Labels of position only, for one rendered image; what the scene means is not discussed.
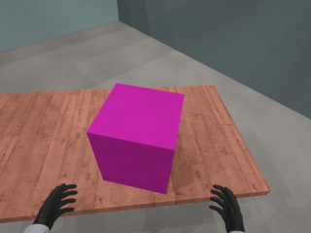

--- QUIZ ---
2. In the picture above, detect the right robot hand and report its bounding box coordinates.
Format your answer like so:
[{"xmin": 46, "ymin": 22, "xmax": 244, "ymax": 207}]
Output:
[{"xmin": 209, "ymin": 184, "xmax": 245, "ymax": 233}]

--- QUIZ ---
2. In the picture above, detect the table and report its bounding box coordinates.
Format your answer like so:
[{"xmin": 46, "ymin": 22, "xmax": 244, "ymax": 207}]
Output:
[{"xmin": 0, "ymin": 84, "xmax": 271, "ymax": 223}]

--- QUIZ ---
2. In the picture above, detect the left robot hand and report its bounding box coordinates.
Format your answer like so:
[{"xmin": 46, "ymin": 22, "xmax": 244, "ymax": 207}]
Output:
[{"xmin": 33, "ymin": 183, "xmax": 78, "ymax": 231}]

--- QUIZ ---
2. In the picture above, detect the left robot forearm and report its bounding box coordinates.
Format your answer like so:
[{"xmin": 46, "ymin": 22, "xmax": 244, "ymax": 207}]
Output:
[{"xmin": 22, "ymin": 223, "xmax": 51, "ymax": 233}]

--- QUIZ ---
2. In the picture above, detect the carton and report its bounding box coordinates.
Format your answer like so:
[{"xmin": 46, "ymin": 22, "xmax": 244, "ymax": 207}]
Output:
[{"xmin": 86, "ymin": 83, "xmax": 185, "ymax": 194}]

